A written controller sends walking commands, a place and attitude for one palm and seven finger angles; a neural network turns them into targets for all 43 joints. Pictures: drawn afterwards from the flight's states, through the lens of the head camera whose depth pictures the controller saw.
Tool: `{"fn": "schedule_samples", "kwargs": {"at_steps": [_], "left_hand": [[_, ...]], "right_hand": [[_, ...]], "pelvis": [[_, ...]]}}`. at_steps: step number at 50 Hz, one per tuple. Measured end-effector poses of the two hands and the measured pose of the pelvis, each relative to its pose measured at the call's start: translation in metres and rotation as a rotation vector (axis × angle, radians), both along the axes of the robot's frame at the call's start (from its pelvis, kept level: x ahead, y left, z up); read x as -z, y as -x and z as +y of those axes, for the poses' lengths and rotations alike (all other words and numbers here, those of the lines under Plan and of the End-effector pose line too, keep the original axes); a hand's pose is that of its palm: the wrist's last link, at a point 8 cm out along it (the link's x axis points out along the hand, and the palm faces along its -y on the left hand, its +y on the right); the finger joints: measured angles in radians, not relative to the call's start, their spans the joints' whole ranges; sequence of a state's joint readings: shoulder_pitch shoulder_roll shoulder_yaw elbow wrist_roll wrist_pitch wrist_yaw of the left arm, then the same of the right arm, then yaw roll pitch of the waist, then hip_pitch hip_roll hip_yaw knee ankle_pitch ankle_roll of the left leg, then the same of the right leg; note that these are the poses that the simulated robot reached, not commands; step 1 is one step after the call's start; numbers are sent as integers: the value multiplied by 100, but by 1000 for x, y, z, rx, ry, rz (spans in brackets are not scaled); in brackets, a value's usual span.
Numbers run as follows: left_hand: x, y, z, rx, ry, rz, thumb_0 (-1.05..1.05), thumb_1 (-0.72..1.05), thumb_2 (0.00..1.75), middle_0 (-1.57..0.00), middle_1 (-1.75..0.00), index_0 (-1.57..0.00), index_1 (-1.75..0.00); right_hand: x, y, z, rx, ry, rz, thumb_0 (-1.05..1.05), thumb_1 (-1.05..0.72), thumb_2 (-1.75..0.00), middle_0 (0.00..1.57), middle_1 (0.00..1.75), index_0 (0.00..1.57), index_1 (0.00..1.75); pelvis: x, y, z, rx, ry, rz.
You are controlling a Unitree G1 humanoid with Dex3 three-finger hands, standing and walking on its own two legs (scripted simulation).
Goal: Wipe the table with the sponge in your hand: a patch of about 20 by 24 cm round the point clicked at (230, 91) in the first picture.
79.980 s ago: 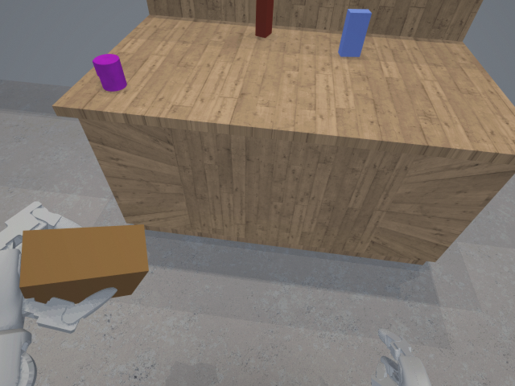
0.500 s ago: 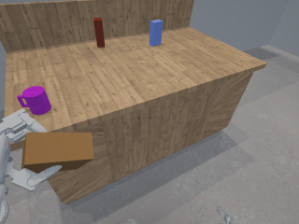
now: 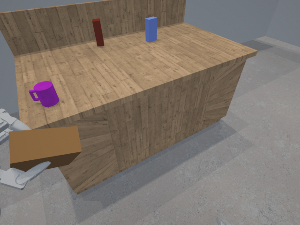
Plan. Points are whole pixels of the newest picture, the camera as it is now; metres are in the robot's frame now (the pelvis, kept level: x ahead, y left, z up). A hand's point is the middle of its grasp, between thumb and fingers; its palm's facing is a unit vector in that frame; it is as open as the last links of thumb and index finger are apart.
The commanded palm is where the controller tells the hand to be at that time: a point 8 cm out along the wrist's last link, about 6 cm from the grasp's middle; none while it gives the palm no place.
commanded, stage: stop stepping back and stand still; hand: left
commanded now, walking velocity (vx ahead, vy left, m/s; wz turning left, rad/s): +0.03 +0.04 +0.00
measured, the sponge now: (53, 149) +0.24 +0.22 +0.16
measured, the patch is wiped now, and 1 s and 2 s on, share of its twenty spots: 0.95 0.95 0.95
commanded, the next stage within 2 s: stand and wait in 0.36 s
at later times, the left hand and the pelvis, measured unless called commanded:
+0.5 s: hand (26, 177) +0.17 +0.23 +0.17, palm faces +0.45 -0.82 -0.36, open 9.6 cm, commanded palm +0.11 +0.27 +0.20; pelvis -0.03 -0.02 +0.00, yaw +4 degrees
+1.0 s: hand (22, 171) +0.19 +0.25 +0.17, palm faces +0.41 -0.85 -0.33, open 9.6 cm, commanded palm +0.13 +0.29 +0.20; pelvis -0.01 +0.01 +0.02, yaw +3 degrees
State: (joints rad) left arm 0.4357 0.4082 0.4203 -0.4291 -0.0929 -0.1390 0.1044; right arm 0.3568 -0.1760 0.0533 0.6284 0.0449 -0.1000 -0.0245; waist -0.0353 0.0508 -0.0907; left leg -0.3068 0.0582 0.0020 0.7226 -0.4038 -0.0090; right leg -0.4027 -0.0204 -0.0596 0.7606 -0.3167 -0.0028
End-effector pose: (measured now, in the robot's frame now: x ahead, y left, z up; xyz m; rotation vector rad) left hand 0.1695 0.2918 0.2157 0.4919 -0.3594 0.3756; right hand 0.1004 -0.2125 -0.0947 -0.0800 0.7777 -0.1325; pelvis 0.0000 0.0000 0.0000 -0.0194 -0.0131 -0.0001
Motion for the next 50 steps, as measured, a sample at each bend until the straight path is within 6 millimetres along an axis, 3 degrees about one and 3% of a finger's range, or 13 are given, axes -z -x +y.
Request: {"fn": "schedule_samples", "kwargs": {"at_steps": [3,6,10,14,20,25,28,32,39,50], "left_hand": [[27,5,-14,-3,26,90,-1,-51,107,-80,-143,-82,-142],[47,16,-31,43,105,134,-1,-51,107,-80,-143,-82,-142],[36,34,-42,104,86,98,-1,-51,107,-80,-143,-83,-142],[16,44,-34,102,10,-8,-1,-52,107,-80,-142,-83,-142],[2,39,-14,-43,-1,11,-1,-52,107,-80,-142,-83,-142],[30,42,-20,-69,90,99,-1,-51,107,-80,-143,-82,-142],[41,47,-27,-49,152,144,-1,-51,107,-80,-143,-82,-142],[32,51,-23,-24,117,112,-1,-51,107,-80,-143,-83,-142],[11,45,0,-93,41,79,-1,-51,107,-80,-143,-83,-142],[37,25,0,-46,145,152,-1,-51,107,-80,-143,-82,-142]], "right_hand": [[18,9,-13,-11,6,46,2,-90,-89,20,30,21,30],[16,12,-29,-15,49,88,2,-90,-89,20,30,21,30],[-11,6,-48,2,130,48,2,-90,-89,20,30,21,30],[-31,-12,-58,13,219,-59,2,-90,-89,20,30,20,30],[-40,-33,-43,3,124,-169,2,-90,-89,19,30,20,30],[-26,-41,-29,-78,82,-122,1,-90,-89,20,30,20,30],[-28,-39,-22,-104,87,-66,1,-90,-89,20,30,20,30],[-33,-40,-16,-114,133,-62,2,-90,-89,20,30,21,30],[-37,-50,-2,-103,101,-86,2,-90,-89,20,30,21,30],[-52,-68,5,-112,124,-115,2,-90,-89,20,30,21,30]], "pelvis": [[10,10,-9,-14,36,-19],[9,19,-12,-27,39,-35],[3,24,-15,-19,14,-14],[7,30,-11,-23,5,0],[-5,27,-14,-29,-19,-12],[-3,28,-18,-65,6,-30],[-10,29,-16,-61,-3,-21],[-9,28,-10,-66,1,-9],[-15,21,-1,-59,-11,-9],[-20,14,8,-46,-6,-6]]}}
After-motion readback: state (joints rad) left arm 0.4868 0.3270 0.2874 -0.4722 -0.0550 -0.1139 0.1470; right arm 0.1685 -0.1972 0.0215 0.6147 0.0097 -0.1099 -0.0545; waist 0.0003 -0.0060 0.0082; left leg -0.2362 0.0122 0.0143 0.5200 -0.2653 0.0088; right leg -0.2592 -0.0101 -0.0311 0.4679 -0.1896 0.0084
